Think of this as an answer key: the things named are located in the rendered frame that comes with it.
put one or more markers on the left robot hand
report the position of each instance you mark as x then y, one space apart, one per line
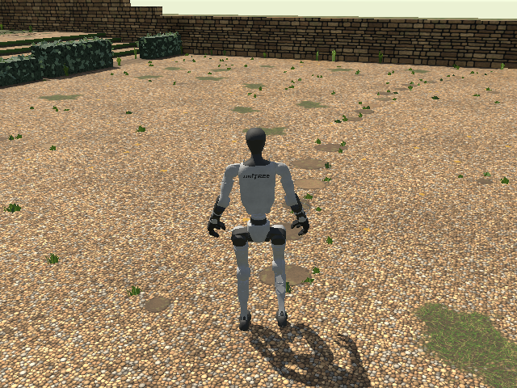
219 225

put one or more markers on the left robot upper arm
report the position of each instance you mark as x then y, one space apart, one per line
227 184

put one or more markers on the robot right foot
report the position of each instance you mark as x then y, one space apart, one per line
282 320

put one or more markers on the right robot upper arm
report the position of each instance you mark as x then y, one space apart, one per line
287 183

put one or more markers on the robot left forearm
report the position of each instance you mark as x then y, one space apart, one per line
216 213

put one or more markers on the robot right forearm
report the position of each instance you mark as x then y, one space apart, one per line
299 211

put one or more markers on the humanoid robot torso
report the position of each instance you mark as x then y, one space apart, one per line
257 188

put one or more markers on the right robot hand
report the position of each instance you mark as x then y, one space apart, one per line
298 224

